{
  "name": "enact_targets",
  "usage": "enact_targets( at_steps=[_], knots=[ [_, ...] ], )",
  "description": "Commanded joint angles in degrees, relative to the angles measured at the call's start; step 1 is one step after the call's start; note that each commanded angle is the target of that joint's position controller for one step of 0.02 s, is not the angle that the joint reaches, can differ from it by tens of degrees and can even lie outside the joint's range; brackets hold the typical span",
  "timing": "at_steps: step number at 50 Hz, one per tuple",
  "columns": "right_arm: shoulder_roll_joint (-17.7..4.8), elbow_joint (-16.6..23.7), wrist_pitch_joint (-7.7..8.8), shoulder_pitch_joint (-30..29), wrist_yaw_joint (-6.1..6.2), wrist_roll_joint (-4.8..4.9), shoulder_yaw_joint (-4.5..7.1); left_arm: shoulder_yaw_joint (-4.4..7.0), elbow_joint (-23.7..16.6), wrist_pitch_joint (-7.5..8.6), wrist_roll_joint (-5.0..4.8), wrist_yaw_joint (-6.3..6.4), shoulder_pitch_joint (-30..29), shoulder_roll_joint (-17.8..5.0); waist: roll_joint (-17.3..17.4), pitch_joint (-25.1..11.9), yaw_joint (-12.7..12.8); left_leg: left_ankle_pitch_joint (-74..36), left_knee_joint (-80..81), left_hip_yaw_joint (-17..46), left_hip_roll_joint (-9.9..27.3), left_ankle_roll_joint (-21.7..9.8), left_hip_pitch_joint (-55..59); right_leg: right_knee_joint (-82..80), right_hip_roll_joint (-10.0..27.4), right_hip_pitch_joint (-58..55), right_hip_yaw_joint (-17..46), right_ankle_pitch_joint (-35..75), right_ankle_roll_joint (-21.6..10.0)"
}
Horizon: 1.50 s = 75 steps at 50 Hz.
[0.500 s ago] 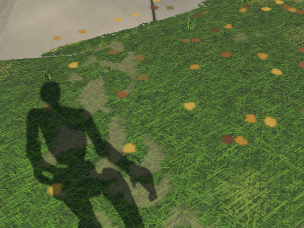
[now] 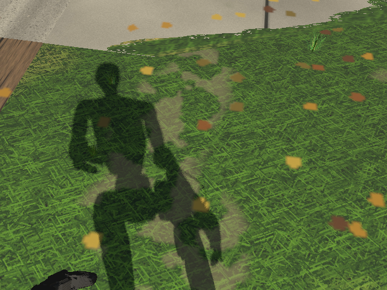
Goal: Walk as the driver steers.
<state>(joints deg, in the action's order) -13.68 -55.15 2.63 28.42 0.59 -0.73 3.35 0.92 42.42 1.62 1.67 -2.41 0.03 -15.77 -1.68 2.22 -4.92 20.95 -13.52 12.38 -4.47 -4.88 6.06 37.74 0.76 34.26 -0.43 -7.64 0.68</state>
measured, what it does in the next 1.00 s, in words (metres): walks ahead, turning right: right foot, then left foot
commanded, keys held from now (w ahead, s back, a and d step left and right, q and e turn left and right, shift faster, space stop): w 0.22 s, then w+e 0.50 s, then e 0.26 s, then no key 0.02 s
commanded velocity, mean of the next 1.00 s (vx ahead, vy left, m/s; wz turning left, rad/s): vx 0.43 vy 0.00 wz -0.22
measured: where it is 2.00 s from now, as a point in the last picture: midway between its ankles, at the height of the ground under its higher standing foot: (187, 259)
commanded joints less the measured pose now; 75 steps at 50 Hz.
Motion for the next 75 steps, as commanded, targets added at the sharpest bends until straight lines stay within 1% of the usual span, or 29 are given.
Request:
enact_targets(
  at_steps=[1, 3, 4, 5, 6, 7, 10, 15, 22, 25, 27, 28, 29, 30, 32, 34, 40, 46, 49, 51, 52, 53, 54, 56, 58, 62, 67, 72, 75],
  knots=[
    [-10.8, 2.9, 1.01, -1.8, 0.42, 0.01, 2.1, 1.57, -3.5, 1.46, -0.35, 0.99, 0.9, -6.2, 9.0, -0.2, 4.6, -48.9, -5.9, 5.6, 12.4, -3.3, -8.1, -5.4, -3.9, -15.2, -2.6, 0.0, -2.8],
    [-10.6, 2.9, 1.64, -2.6, -0.14, 0.19, 1.99, 3.05, 1.1, 2.38, 0.04, 2.59, 17.0, -9.2, 6.0, -9.0, 11.8, -48.7, -26.4, 1.7, 8.1, -1.2, -13.1, -9.4, -1.3, -35.6, -0.1, -0.2, -5.7],
    [-5.5, 4.7, 1.97, 0.2, -0.44, 1.09, 0.82, 4.12, 1.5, 2.82, 1.74, 3.43, 24.8, -13.7, -3.1, -17.4, 12.6, -27.4, -44.0, -1.7, 3.4, 0.0, -23.7, -12.2, 13.7, -48.5, 19.2, -17.6, -9.1],
    [-3.5, 4.7, 1.61, 5.8, -0.55, 1.67, 0.47, 4.86, 3.0, 2.22, 1.82, 2.88, 24.5, -16.7, -14.8, -19.9, 8.7, 9.1, -56.3, -4.6, -3.8, 0.8, -34.9, -22.3, 24.1, -50.8, 45.5, -19.4, -14.7],
    [-7.3, 4.0, 1.17, 1.8, -0.37, -0.4, 0.99, 4.1, 2.6, 1.95, 0.27, 2.45, 19.4, -11.5, -6.1, -10.6, 6.9, 4.6, -60.1, -3.5, 0.6, -0.3, -38.6, -24.1, 21.3, -42.1, 43.9, -24.5, -14.4],
    [-7.3, 4.7, 1.17, -3.2, -0.89, -0.7, 0.98, 3.23, 1.8, 2.23, -0.25, 2.2, 14.6, -7.2, -0.9, -4.0, 6.3, -0.7, -58.3, -4.4, 2.8, -0.5, -38.3, -24.2, 18.8, -34.1, 33.6, -20.9, -13.7],
    [-5.6, 5.7, 0.47, -6.6, -2.03, -1.45, 0.55, 2.01, 4.0, 3.39, -0.02, 2.11, 14.3, -3.7, -2.7, -1.0, 4.1, -3.5, -52.7, -6.1, 5.8, 0.0, -35.1, -26.5, 12.3, -25.9, 18.1, -3.0, -11.8],
    [-3.8, 9.2, -0.19, -16.0, -2.99, -2.45, -0.46, 2.01, 7.8, 4.68, -1.31, 1.68, 20.6, -4.0, -2.7, 1.0, 4.3, -7.8, -42.6, -11.5, 8.5, 3.0, -41.1, -29.7, 10.7, -26.3, 13.3, 7.2, -14.4],
    [-3.1, 14.1, 0.45, -29.8, -2.87, -0.97, -1.99, 2.77, 10.1, 3.66, -1.27, 2.04, 26.3, -6.2, -2.7, 1.2, 7.5, -18.0, -22.1, -14.5, 5.6, 5.8, -33.6, -26.3, 8.5, -26.2, 11.4, 16.1, -12.1],
    [-5.0, 14.5, 1.11, -28.5, -2.0, -0.82, -1.4, 3.27, 10.1, 3.17, -0.95, 2.38, 25.9, -7.3, -3.2, 0.2, 6.0, -13.9, -17.8, -13.5, 4.6, 4.5, -28.1, -21.3, 9.6, -28.4, 14.1, 19.0, -10.6],
    [-7.8, 11.3, 2.3, -17.4, -0.88, -1.42, -0.07, 3.38, 9.8, 3.08, -1.26, 2.23, 25.1, -7.1, 0.0, -5.4, 1.2, -12.9, -11.6, -12.7, 4.4, 2.2, -12.1, -7.0, 5.6, -25.6, 11.5, 22.7, -8.6],
    [-12.1, 10.5, 2.94, -8.0, 0.06, -2.79, 1.07, 2.8, 7.7, 3.3, -1.83, 2.06, 23.9, -4.6, 5.3, -12.8, -2.6, -4.3, -9.4, -1.0, 16.2, -0.7, 0.6, 7.9, 1.9, -17.7, 8.5, 10.8, -7.2],
    [-17.0, 10.7, 2.24, -6.1, 0.37, -3.43, 2.21, 1.72, 5.7, 2.94, -3.32, 2.38, 28.9, 1.3, 16.7, -18.1, -0.3, 2.2, -4.0, 20.5, 30.4, -5.5, 11.3, 23.5, -5.6, -1.3, 2.2, -21.5, -5.5],
    [-13.4, 10.8, 1.43, -8.3, 0.16, -2.06, 1.86, 3.01, 6.8, 1.89, -1.74, 2.87, 29.0, -4.3, 11.6, -15.2, 1.0, 7.9, -1.6, 25.8, 30.3, -7.3, 5.8, 30.6, -2.6, 3.0, 3.8, -21.7, -6.1],
    [-5.8, 11.6, 1.85, -14.9, -0.33, -1.39, 0.01, 3.27, 6.7, 1.37, -1.0, 1.95, 23.6, -3.2, 5.3, -3.8, 3.3, -0.4, 0.9, 9.8, 24.4, -5.2, -6.3, 30.2, 1.7, 2.7, 4.6, -12.8, -5.8],
    [-4.1, 10.7, 2.7, -15.1, -0.12, -1.19, -0.44, 3.56, 6.5, 0.17, 0.0, 1.05, 22.4, -2.5, 7.7, -1.7, 5.0, -11.2, 2.5, -0.1, 20.5, -3.1, -11.2, 28.3, 3.4, 0.2, 3.9, -10.4, -4.7],
    [-5.0, 8.3, 4.08, -11.6, 0.13, -0.11, 0.06, 3.24, 2.8, -1.8, 0.42, -0.26, 15.0, -0.4, 6.5, -0.5, 6.5, -46.0, 0.5, -15.1, 19.5, -3.9, -10.8, 23.0, 2.9, 3.8, 0.8, -3.6, -2.1],
    [-7.8, 7.4, 2.51, -10.8, 0.72, 0.19, 0.78, 2.0, -1.1, -1.59, 0.51, -1.38, 6.6, 0.2, 8.4, -1.1, 4.6, -49.0, -4.6, -23.8, 17.7, -1.9, -11.1, 1.1, 0.0, -7.1, -5.4, 4.9, -3.4],
    [-9.6, 7.4, 1.25, -10.7, 1.44, 0.5, 1.56, 2.85, -1.2, -1.23, 1.25, -1.03, 9.9, -2.3, 8.5, -3.7, 5.9, -55.3, -14.8, -23.9, 19.1, -1.1, -7.6, -3.0, -2.4, -12.1, -6.0, -1.3, -6.4],
    [-9.7, 7.3, 0.25, -9.2, 1.29, 0.68, 1.55, 3.96, 1.4, 0.37, 2.28, 0.17, 18.9, -4.7, 2.5, -9.4, 10.0, -42.4, -34.4, -25.0, 15.9, 1.7, -11.7, -13.4, -3.2, -25.2, -3.2, 10.5, -9.1],
    [-5.2, 9.2, -0.1, -5.3, 0.92, 0.02, 0.45, 5.11, 1.0, 1.08, 2.05, 1.1, 20.7, -10.4, -7.7, -14.7, 8.0, -2.6, -50.2, -25.3, 11.7, 3.8, -25.4, -8.2, 12.8, -38.9, 12.9, 41.7, -12.4],
    [-4.4, 10.7, -1.33, -1.8, 0.84, 1.12, 0.06, 6.34, -0.3, 0.09, -0.73, 1.52, 21.0, -14.6, -12.6, -24.1, 7.4, 19.3, -64.8, -18.1, 2.5, 5.5, -36.0, -10.1, 25.0, -47.1, 31.5, 54.4, -24.6],
    [-6.2, 9.0, -2.43, -4.7, 0.95, -0.22, 0.32, 5.32, -1.0, -1.01, -2.19, 2.27, 19.8, -10.0, -1.4, -22.5, 8.4, 14.3, -64.6, -12.2, 6.6, 5.6, -36.5, -12.9, 22.4, -42.2, 24.6, 43.9, -23.1],
    [-4.1, 8.6, -2.66, -9.6, 0.75, 0.03, -0.4, 2.15, -0.8, -1.25, -1.45, 3.2, 11.6, -1.4, 0.6, -8.8, 5.5, 7.4, -55.9, -11.4, 9.1, 5.5, -34.6, -19.0, 16.1, -27.5, 15.1, 29.3, -17.8],
    [-3.8, 6.2, -4.19, -6.4, 0.44, -1.06, -0.47, 0.94, 0.4, -0.62, -0.69, 3.83, 9.5, 0.8, -1.8, -6.6, 3.2, 2.9, -49.5, -11.4, 8.5, 5.5, -25.6, -21.5, 12.4, -19.2, 8.0, 28.2, -14.0],
    [-3.6, 5.0, -5.48, -6.5, 0.23, -0.28, -0.14, 1.51, 2.1, 0.44, -0.07, 3.75, 9.3, -2.8, -2.8, -6.5, 2.8, 2.6, -40.4, -11.2, 5.9, 5.2, -23.1, -22.7, 11.8, -19.3, 4.4, 19.2, -12.2],
    [-4.1, 7.3, -6.13, -12.1, -0.08, -0.51, 0.44, 2.52, 2.5, -1.52, -0.31, 4.48, 10.0, -4.4, -4.6, -4.0, 5.0, 4.1, -36.7, -13.2, 5.9, 5.0, -27.0, -24.9, 13.9, -20.1, 6.0, -4.3, -13.7],
    [-2.8, 8.5, -5.72, -11.5, -0.41, -0.24, 0.38, 3.3, 3.1, -2.48, -0.15, 5.11, 10.6, -4.9, -3.9, -4.5, 5.2, 6.4, -31.0, -15.4, 5.3, 3.5, -25.0, -22.8, 16.1, -21.6, 5.1, -4.5, -14.4],
    [-2.7, 8.1, -5.18, -7.2, -0.95, -0.16, 0.42, 3.98, 3.3, -3.21, -0.66, 5.22, 9.3, -6.2, -3.0, -4.4, 2.7, -1.0, -16.1, -16.4, 4.1, 0.7, -16.4, -18.2, 15.0, -17.8, 1.1, -4.8, -10.2]
  ],
)
Velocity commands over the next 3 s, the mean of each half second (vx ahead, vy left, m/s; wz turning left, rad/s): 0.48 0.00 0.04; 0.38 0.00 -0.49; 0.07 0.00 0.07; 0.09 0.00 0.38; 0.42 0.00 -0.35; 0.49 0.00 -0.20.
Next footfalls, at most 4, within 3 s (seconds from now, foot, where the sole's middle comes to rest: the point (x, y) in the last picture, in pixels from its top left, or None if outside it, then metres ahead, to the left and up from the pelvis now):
0.06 right None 0.21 -0.11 -0.77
0.56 left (151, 287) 0.46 0.10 -0.77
1.02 right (215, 235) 0.63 -0.13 -0.77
1.52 left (160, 253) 0.58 0.07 -0.77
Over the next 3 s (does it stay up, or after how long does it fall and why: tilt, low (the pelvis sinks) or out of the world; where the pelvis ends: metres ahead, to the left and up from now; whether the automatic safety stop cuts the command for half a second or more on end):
stays up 1.03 -0.13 -0.01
